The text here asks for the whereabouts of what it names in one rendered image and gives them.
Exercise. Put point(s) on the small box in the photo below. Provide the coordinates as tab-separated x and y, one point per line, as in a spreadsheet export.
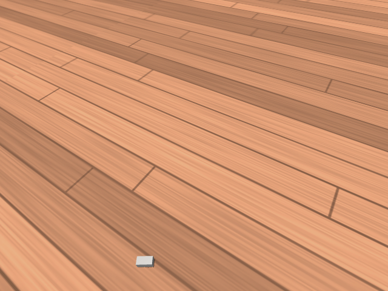
144	261

